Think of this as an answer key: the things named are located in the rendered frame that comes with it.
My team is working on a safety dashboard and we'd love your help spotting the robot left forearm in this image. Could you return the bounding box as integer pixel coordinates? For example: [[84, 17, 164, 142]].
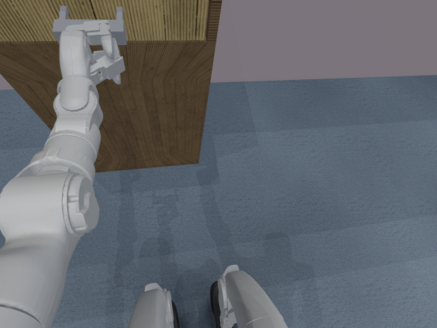
[[0, 76, 103, 237]]

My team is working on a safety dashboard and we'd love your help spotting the robot left upper arm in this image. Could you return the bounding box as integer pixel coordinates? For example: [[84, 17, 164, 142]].
[[0, 172, 99, 328]]

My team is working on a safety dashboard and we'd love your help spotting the left robot hand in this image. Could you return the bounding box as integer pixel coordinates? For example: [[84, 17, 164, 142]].
[[59, 20, 125, 86]]

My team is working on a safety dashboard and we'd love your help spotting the left robot thigh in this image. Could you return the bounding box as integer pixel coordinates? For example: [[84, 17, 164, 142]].
[[128, 288, 173, 328]]

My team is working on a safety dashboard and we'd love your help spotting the cabinet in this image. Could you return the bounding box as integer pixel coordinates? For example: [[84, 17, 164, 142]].
[[0, 0, 222, 173]]

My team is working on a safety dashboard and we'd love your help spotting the robot right shin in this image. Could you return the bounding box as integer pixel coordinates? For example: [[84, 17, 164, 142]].
[[218, 265, 239, 328]]

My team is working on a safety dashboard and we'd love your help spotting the drawer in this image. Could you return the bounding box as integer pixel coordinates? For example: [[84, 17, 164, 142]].
[[0, 0, 209, 42]]

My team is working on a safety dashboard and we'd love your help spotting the handle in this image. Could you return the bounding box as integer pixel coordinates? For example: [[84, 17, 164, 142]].
[[53, 6, 127, 45]]

